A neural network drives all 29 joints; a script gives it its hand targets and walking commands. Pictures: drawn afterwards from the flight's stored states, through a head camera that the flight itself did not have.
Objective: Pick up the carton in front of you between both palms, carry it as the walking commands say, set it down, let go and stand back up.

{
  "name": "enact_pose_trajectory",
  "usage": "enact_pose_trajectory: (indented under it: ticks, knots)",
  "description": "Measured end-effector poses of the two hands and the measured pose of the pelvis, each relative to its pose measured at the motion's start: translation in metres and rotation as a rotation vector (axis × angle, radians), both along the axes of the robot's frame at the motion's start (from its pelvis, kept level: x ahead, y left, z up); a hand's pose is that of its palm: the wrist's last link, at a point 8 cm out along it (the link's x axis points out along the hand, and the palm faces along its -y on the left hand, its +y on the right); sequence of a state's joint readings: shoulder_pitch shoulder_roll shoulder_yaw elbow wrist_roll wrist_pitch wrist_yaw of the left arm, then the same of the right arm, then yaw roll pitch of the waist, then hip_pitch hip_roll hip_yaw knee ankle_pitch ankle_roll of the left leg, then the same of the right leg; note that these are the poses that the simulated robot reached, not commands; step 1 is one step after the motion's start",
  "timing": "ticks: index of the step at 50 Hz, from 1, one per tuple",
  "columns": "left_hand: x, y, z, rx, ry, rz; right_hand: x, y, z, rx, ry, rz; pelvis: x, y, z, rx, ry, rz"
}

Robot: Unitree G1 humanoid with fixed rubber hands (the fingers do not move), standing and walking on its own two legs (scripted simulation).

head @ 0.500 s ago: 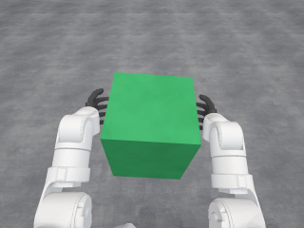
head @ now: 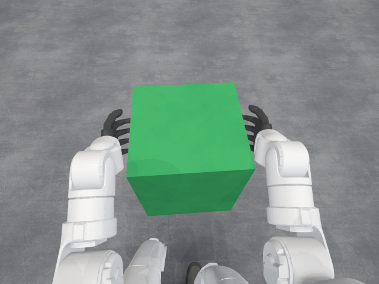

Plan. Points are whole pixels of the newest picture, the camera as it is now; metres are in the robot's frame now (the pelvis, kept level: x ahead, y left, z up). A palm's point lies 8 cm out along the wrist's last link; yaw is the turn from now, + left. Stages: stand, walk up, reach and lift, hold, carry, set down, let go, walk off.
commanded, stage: carry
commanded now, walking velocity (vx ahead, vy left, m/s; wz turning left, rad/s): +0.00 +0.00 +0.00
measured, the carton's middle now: (187, 155) +0.37 +0.02 -0.02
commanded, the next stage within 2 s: none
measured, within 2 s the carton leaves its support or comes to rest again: neither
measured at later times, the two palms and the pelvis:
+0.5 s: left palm (124, 52) +0.53 +0.16 +0.13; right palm (265, 64) +0.52 -0.14 +0.12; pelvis +0.18 +0.02 +0.01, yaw +0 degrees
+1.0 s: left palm (124, 60) +0.50 +0.16 +0.13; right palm (270, 67) +0.51 -0.14 +0.13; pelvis +0.16 +0.00 +0.00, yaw +1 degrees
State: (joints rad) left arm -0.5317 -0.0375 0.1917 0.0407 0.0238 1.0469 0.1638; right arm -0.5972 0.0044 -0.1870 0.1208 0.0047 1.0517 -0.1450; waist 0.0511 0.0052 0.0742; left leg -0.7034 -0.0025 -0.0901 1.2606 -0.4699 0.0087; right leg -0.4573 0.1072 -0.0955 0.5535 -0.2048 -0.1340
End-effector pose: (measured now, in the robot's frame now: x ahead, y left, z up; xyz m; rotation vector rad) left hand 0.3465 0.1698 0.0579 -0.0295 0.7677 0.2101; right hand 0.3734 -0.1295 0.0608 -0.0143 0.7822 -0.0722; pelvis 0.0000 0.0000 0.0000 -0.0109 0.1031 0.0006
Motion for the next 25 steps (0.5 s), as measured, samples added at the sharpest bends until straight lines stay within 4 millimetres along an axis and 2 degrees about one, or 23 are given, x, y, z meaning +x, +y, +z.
enact_pose_trajectory:
  ticks: [3,6,9,11,15,20,25]
  knots:
    - [0.020,0.016,-0.011,-0.013,0.021,0.056,0.029,0.018,-0.016,0.014,0.024,0.021,0.031,0.003,0.001,0.004,0.007,0.008]
    - [0.050,0.027,-0.011,-0.033,-0.008,0.077,0.057,0.029,-0.017,0.020,-0.003,0.016,0.064,0.010,-0.002,0.004,0.005,0.012]
    - [0.090,0.033,-0.004,-0.049,-0.074,0.052,0.087,0.033,-0.007,0.006,-0.069,-0.008,0.100,0.019,-0.009,0.007,-0.004,0.012]
    - [0.116,0.032,0.004,-0.050,-0.104,0.018,0.104,0.032,0.002,-0.012,-0.102,-0.026,0.115,0.024,-0.009,0.022,-0.003,0.016]
    - [0.153,0.020,0.029,-0.033,-0.119,-0.057,0.122,0.020,0.022,0.003,-0.118,-0.070,0.139,0.033,0.002,0.008,0.009,0.008]
    - [0.179,0.002,0.059,-0.009,-0.139,-0.107,0.136,0.003,0.048,0.003,-0.139,-0.104,0.163,0.033,0.008,0.002,0.002,0.001]
    - [0.185,-0.008,0.071,0.019,-0.110,-0.111,0.148,-0.008,0.063,-0.008,-0.110,-0.080,0.182,0.024,0.007,0.004,-0.022,-0.002]
